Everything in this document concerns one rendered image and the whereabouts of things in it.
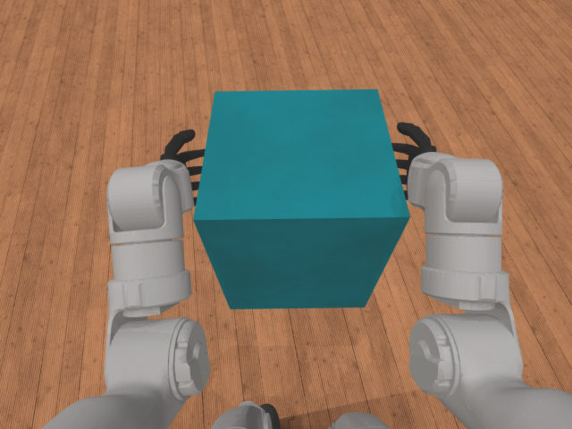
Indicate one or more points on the left robot thigh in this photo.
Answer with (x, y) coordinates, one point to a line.
(244, 417)

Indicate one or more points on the robot left hand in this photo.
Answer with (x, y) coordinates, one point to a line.
(173, 148)

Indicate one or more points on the robot left foot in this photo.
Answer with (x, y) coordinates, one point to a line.
(273, 415)

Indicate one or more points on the carton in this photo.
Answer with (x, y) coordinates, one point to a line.
(300, 202)

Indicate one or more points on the robot right hand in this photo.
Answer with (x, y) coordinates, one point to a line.
(424, 146)

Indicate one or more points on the right robot forearm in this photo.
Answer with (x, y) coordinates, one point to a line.
(462, 200)

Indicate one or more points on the robot left upper arm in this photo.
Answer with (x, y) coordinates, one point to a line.
(152, 368)

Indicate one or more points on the left robot forearm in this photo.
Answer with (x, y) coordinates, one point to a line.
(145, 205)

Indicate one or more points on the robot right upper arm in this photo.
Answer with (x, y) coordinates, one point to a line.
(472, 364)

